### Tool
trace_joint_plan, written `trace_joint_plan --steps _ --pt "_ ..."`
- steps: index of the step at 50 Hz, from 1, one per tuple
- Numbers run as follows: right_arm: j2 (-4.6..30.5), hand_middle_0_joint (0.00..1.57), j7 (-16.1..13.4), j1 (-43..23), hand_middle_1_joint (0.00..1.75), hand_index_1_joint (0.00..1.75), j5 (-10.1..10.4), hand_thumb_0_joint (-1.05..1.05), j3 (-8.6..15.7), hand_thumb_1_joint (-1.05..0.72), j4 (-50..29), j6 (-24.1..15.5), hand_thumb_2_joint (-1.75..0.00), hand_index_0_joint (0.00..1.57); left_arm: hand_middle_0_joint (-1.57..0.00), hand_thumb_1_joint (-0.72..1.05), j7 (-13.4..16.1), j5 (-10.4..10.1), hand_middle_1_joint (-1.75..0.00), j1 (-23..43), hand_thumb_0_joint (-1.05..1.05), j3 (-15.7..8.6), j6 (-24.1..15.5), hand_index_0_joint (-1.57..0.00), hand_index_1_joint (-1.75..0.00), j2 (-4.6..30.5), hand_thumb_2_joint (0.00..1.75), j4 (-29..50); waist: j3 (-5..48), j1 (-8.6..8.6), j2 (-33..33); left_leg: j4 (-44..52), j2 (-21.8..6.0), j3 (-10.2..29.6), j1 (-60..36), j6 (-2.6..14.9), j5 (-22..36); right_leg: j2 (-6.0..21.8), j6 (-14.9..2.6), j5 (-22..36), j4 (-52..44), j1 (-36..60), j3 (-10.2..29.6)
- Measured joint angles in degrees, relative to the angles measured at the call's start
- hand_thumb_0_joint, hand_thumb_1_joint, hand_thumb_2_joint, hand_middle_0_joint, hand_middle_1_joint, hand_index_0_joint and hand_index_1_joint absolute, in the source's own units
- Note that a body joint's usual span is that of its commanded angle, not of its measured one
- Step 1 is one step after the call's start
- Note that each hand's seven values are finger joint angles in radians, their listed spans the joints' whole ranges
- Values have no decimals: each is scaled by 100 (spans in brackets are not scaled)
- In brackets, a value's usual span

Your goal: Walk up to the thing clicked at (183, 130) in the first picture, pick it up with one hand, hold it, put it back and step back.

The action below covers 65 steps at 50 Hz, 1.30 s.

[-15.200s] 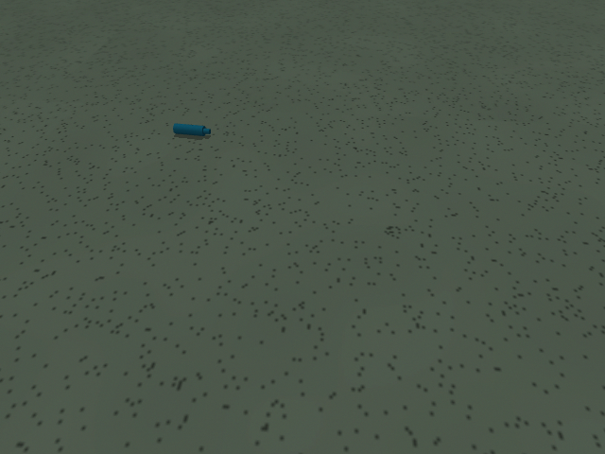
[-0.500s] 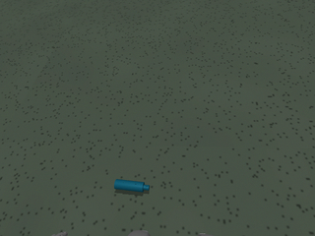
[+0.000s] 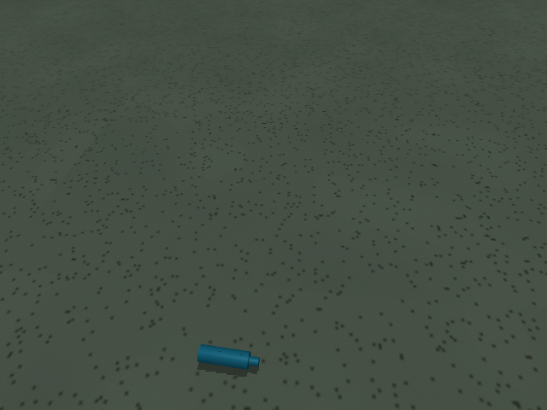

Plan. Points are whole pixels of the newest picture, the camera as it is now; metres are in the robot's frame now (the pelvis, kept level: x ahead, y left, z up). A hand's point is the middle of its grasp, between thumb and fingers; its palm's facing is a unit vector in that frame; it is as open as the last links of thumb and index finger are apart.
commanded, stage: walk up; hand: left
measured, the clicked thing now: (229, 357) +0.47 +0.20 -0.74
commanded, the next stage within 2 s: none
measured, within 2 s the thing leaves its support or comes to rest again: neither
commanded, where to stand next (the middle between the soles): +0.06 +0.01 m, yaw -4 degrees
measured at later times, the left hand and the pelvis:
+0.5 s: hand out of the picture +0.15 +0.26 -0.14, palm faces -0.08 -0.92 -0.37, open 7.4 cm; pelvis +0.02 +0.01 +0.01, yaw -3 degrees
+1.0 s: hand out of the picture +0.10 +0.25 -0.15, palm faces -0.10 -0.93 -0.37, open 7.4 cm; pelvis +0.01 +0.00 +0.01, yaw -5 degrees
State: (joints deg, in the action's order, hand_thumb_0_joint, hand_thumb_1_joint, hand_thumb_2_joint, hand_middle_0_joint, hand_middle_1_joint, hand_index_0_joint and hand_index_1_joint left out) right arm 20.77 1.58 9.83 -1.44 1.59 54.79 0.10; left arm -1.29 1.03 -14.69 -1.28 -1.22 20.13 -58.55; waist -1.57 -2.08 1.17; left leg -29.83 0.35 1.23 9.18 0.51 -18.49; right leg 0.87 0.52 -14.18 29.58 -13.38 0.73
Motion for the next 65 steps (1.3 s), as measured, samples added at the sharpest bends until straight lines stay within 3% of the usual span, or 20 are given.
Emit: trace_joint_plan --steps 12,27,59,62,65 --pt "-50 21 -110 -113 30 30 95 0 44 -90 235 14 -89 20 -21 90 149 -98 -30 502 1 64 -53 -20 -30 100 90 -142 -255 134 -102 474 5 -189 -414 43 61 0 117 98 -399 314 186" --pt "-45 21 -109 -321 30 30 87 0 99 -90 424 57 -89 20 -21 90 176 -70 -30 1119 1 122 3 -20 -30 60 90 -142 -309 316 -89 711 13 -363 -647 42 148 -11 126 141 -438 392 359" --pt "-17 21 -66 -293 30 30 47 0 129 -90 609 84 -90 20 -21 90 166 -23 -30 698 1 80 34 -20 -30 -18 90 -426 -271 204 -58 759 -90 -512 -644 -18 205 -134 62 243 -443 305 493" --pt "89 21 55 -193 30 30 -81 0 232 -90 355 202 -89 20 -21 90 179 26 -30 548 1 29 -88 -20 -30 -22 90 -259 -237 250 55 103 -105 -412 -325 131 -397 -167 18 108 -257 202 435" --pt "284 21 159 -72 30 30 -184 0 361 -90 110 301 -90 20 -21 90 228 113 -30 276 1 -43 -206 -21 -30 -26 90 -45 -216 199 214 -1302 14 -40 375 190 -925 -164 -70 30 -222 150 443"
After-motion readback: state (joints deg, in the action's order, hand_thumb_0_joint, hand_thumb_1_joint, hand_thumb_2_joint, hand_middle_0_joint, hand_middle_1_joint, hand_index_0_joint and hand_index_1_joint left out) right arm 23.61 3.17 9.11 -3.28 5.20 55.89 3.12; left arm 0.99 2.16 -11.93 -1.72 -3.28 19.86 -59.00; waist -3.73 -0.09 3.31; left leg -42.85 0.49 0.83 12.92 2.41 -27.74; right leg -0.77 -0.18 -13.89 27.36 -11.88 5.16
